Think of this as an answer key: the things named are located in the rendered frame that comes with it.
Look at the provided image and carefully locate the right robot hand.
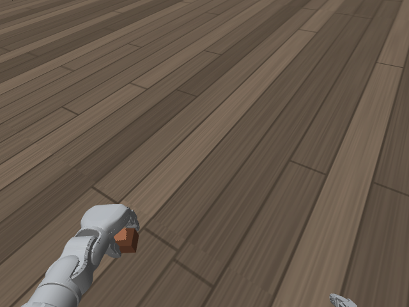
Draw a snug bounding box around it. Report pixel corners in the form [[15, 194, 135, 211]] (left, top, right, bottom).
[[329, 294, 357, 307]]

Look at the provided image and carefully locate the left robot arm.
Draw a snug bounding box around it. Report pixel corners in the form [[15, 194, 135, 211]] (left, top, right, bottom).
[[21, 226, 110, 307]]

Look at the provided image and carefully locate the left robot hand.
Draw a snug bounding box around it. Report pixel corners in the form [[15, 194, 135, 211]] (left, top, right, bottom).
[[81, 204, 140, 258]]

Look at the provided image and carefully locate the small box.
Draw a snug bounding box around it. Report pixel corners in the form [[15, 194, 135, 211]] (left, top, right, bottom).
[[114, 228, 139, 253]]

